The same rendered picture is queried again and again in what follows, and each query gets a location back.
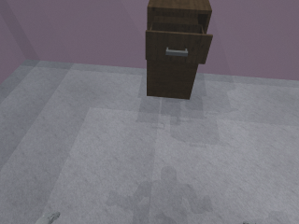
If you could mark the handle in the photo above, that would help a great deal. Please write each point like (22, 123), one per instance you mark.
(173, 52)

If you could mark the cabinet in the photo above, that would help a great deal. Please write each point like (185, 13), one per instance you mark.
(173, 79)

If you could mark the drawer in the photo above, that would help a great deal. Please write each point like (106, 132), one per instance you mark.
(177, 36)

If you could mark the left robot hand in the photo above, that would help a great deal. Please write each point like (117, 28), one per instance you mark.
(48, 218)

